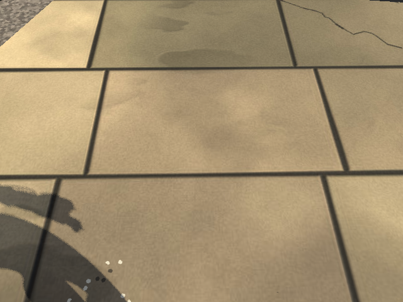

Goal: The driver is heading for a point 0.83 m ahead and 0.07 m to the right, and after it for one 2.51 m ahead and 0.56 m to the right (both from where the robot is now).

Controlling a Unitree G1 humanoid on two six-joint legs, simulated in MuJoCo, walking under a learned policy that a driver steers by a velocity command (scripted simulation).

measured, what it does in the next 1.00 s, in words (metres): walks ahead: right foot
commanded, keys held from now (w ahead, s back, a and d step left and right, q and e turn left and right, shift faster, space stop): w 0.84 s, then w+e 0.16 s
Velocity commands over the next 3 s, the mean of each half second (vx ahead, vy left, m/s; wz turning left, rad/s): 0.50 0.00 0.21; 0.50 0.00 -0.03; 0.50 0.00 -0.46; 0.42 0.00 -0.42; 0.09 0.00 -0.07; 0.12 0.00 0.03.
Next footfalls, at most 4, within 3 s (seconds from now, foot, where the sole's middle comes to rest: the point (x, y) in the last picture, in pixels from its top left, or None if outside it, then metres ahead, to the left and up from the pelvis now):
0.48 right None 0.44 -0.10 -0.76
1.04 left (179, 227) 0.71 0.12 -0.76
1.58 right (241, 174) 0.94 -0.11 -0.76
2.10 left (233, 121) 1.22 -0.09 -0.76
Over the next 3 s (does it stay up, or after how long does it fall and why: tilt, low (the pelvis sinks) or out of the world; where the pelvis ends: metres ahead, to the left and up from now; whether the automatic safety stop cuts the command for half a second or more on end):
stays up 1.14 -0.15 0.02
